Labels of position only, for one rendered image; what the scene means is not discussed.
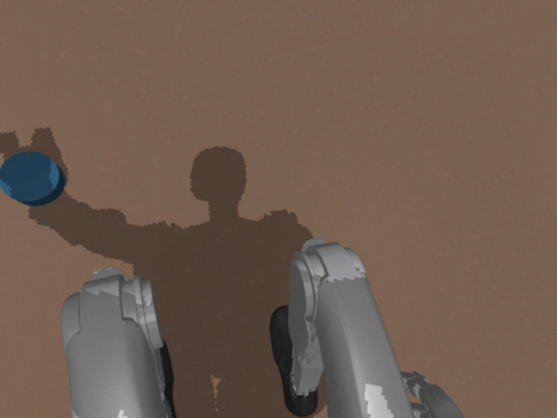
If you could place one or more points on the left robot foot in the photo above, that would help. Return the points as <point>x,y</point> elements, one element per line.
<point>168,378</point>

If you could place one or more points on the right robot foot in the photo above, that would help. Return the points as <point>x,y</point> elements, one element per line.
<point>299,405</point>

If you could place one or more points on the right robot hand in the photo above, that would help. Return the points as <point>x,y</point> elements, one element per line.
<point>435,402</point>

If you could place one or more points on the tin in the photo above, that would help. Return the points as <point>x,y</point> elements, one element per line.
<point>32,178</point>

